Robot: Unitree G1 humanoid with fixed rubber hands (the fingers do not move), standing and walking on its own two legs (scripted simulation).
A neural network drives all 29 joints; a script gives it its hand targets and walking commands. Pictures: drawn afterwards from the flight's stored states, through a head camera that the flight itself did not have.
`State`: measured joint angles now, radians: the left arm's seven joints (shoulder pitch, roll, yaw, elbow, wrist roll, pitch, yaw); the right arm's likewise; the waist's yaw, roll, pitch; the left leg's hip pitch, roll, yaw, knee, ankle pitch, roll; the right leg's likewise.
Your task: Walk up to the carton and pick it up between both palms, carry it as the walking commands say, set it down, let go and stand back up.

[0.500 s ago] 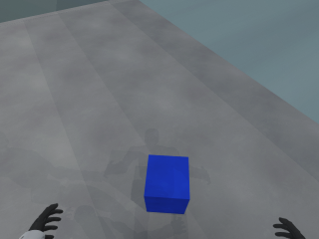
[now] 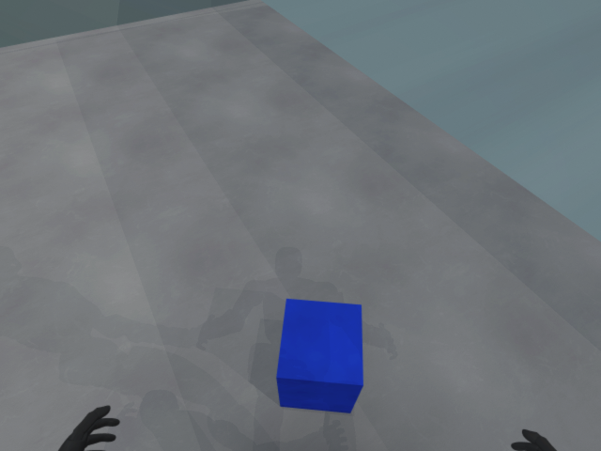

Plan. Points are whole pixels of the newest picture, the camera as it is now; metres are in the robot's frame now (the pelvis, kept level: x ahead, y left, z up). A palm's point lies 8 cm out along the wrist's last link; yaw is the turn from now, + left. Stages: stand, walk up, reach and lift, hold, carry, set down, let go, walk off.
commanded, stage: walk up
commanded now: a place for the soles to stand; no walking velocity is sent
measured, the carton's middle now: (319, 357) +0.46 -0.03 -0.63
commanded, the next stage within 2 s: reach and lift in 1.52 s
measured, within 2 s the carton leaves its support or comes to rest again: neither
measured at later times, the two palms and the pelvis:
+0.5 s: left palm (88, 436) +0.14 +0.31 -0.10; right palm out of the picture +0.14 -0.33 -0.10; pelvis +0.03 -0.01 -0.01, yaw +1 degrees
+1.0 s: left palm (88, 443) +0.14 +0.31 -0.10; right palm out of the picture +0.15 -0.33 -0.11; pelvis +0.03 -0.02 -0.02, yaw +2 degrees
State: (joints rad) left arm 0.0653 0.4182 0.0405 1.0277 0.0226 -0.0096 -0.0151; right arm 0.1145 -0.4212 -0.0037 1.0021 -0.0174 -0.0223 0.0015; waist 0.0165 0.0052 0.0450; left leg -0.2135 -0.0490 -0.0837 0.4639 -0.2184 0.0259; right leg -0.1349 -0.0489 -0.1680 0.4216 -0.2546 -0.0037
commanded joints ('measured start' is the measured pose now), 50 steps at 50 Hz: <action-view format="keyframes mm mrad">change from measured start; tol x4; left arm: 1 -45 175 35 -59 4 -11 1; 43 -19 159 62 -199 -6 15 12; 50 77 199 72 -178 1 -4 17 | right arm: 1 -6 -192 -37 -46 -3 -11 -5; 43 82 -206 -56 -160 -2 -13 -29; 50 26 -163 -44 -181 5 -12 -26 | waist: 1 -5 6 -26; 38 2 -8 -50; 45 2 61 -65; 50 39 -60 -42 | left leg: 1 -108 107 -118 -93 8 40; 7 -61 103 -100 -38 246 38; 16 -49 100 -90 14 329 45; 38 -91 73 -110 116 298 64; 46 -91 146 -293 32 271 135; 49 -173 59 -110 158 271 59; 50 -184 26 -31 227 194 25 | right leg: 1 60 -96 144 -90 -153 -67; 7 95 -98 119 -46 53 -55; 12 122 -95 103 -14 131 -50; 38 88 -111 117 93 87 -87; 45 48 -34 128 173 8 -53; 48 121 -71 156 89 79 -78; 50 154 -204 207 3 200 -150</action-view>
